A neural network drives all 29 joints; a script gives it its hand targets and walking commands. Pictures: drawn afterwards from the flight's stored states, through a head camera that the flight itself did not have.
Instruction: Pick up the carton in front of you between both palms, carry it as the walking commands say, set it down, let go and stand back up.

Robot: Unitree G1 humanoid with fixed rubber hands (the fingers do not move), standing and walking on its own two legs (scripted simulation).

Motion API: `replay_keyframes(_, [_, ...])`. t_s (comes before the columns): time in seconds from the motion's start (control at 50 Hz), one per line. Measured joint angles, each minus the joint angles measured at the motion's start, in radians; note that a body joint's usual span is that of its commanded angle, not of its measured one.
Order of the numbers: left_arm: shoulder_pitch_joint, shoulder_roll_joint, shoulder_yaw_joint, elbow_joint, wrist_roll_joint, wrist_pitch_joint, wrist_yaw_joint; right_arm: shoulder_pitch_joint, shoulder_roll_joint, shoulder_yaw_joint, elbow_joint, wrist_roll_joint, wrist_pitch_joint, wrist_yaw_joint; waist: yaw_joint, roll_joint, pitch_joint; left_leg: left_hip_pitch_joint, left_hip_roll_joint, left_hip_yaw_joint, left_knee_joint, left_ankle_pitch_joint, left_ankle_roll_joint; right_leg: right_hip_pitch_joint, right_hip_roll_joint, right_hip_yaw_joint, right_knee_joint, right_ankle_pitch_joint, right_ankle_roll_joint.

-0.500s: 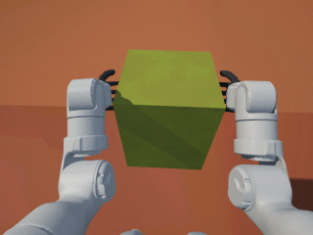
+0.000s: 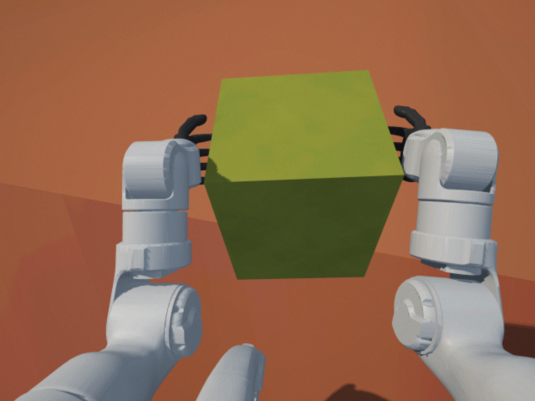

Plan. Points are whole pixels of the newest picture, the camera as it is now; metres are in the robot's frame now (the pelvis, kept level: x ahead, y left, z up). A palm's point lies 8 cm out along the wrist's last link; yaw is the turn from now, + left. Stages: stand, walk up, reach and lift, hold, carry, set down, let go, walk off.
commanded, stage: carry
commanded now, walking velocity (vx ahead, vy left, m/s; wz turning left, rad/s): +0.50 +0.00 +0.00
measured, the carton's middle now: (297, 183) +0.40 +0.03 +0.08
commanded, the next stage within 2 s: none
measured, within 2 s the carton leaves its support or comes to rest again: neither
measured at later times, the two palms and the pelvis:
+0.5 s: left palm out of the picture +0.73 +0.14 +0.22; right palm (430, 3) +0.70 -0.16 +0.22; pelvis +0.33 +0.03 +0.04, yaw -1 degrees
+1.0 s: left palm out of the picture +1.05 +0.18 +0.26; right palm out of the picture +1.05 -0.12 +0.26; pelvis +0.67 +0.03 +0.07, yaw +0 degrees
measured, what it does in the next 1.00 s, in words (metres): climbs: left foot 0.03 m higher, then right foot 0.04 m higher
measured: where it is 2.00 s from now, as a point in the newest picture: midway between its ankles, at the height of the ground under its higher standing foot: (313, 137)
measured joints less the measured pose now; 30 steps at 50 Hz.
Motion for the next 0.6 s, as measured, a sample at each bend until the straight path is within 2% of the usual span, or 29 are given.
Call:
replay_keyframes(0.08, [-0.033,0.002,0.015,-0.018,-0.006,-0.004,0.005,-0.016,0.005,-0.012,-0.045,-0.007,0.005,0.0,-0.002,-0.008,-0.014,-0.037,0.022,0.031,-0.288,0.053,-0.006,0.1,-0.012,0.007,-0.055,-0.052,0.021])
replay_keyframes(0.14, [-0.058,0.01,0.026,0.013,-0.004,-0.001,0.004,-0.03,0.004,-0.011,-0.018,-0.01,0.0,0.002,-0.032,-0.032,-0.044,0.045,-0.002,0.094,-0.518,0.096,0.007,0.174,-0.044,0.017,-0.042,-0.128,0.05])
replay_keyframes(0.16, [-0.064,0.018,0.032,0.028,-0.004,0.002,0.003,-0.04,0.005,-0.006,0.01,-0.012,-0.007,0.002,-0.051,-0.039,-0.052,0.09,-0.017,0.117,-0.571,0.137,0.021,0.184,-0.061,0.023,0.01,-0.164,0.056])
replay_keyframes(0.18, [-0.065,0.029,0.038,0.043,-0.004,0.0,-0.001,-0.046,0.009,0.003,0.037,-0.015,-0.02,0.002,-0.074,-0.051,-0.055,0.108,-0.027,0.132,-0.551,0.154,0.026,0.164,-0.085,0.033,0.113,-0.183,0.058])
replay_keyframes(0.2, [-0.059,0.038,0.045,0.056,-0.003,-0.003,-0.007,-0.044,0.016,0.017,0.062,-0.02,-0.032,0.002,-0.101,-0.048,-0.057,0.121,-0.031,0.136,-0.521,0.123,0.027,0.119,-0.08,0.068,0.257,-0.17,0.062])
replay_keyframes(0.24, [-0.049,0.04,0.057,0.086,0.006,-0.002,-0.016,-0.018,0.021,0.042,0.085,-0.02,-0.038,0.003,-0.146,-0.026,-0.058,0.167,-0.03,0.127,-0.525,0.063,0.025,-0.007,-0.032,0.128,0.563,-0.139,0.051])
replay_keyframes(0.28, [-0.049,0.031,0.062,0.1,0.023,0.01,-0.017,0.018,0.012,0.064,0.079,0.003,-0.031,0.002,-0.18,-0.012,-0.049,0.228,-0.027,0.116,-0.579,0.048,0.013,-0.132,-0.007,0.133,0.742,-0.092,0.038])
replay_keyframes(0.32, [-0.052,0.021,0.065,0.089,0.039,0.023,-0.017,0.04,0.002,0.078,0.056,0.032,-0.026,-0.004,-0.201,-0.004,-0.032,0.289,-0.021,0.11,-0.636,0.043,0.01,-0.235,-0.004,0.124,0.776,-0.059,0.032])
replay_keyframes(0.38, [-0.059,0.012,0.072,0.04,0.052,0.033,-0.017,0.041,-0.004,0.079,0.014,0.058,-0.024,-0.017,-0.22,0.001,-0.013,0.369,-0.012,0.105,-0.699,0.021,0.007,-0.358,-0.016,0.107,0.711,-0.043,0.033])
replay_keyframes(0.46, [-0.068,0.002,0.084,-0.016,0.059,0.037,-0.018,0.012,-0.004,0.062,-0.014,0.064,-0.027,-0.024,-0.215,0.006,-0.018,0.478,-0.003,0.102,-0.769,-0.023,-0.012,-0.412,-0.04,0.075,0.452,0.013,0.037])
replay_keyframes(0.52, [-0.076,0.001,0.085,0.001,0.06,0.03,-0.018,-0.009,-0.008,0.049,0.01,0.059,-0.027,-0.024,-0.187,0.027,-0.042,0.555,0.026,0.095,-0.773,-0.089,-0.039,-0.342,-0.017,0.013,0.224,0.062,0.02])
replay_keyframes(0.54, [-0.084,0.0,0.08,0.025,0.062,0.023,-0.019,-0.013,-0.014,0.043,0.023,0.058,-0.026,-0.022,-0.171,0.032,-0.049,0.566,0.041,0.09,-0.727,-0.121,-0.044,-0.293,-0.002,-0.012,0.158,0.092,0.005])
replay_keyframes(0.56, [-0.086,-0.006,0.072,0.051,0.065,0.009,-0.019,-0.013,-0.024,0.039,0.036,0.056,-0.028,-0.017,-0.149,0.048,-0.051,0.55,0.067,0.078,-0.63,-0.142,-0.043,-0.269,0.013,-0.032,0.163,0.107,-0.008])
replay_keyframes(0.58, [-0.084,-0.015,0.06,0.076,0.071,-0.006,-0.019,-0.006,-0.032,0.031,0.049,0.054,-0.032,-0.01,-0.125,0.048,-0.053,0.505,0.066,0.045,-0.486,-0.128,-0.043,-0.254,0.017,-0.039,0.189,0.084,-0.016])
replay_keyframes(0.6, [-0.074,-0.021,0.047,0.092,0.075,-0.014,-0.019,0.003,-0.036,0.024,0.063,0.05,-0.035,-0.004,-0.1,0.039,-0.053,0.444,0.044,0.005,-0.32,-0.112,-0.04,-0.233,0.018,-0.037,0.196,0.055,-0.021])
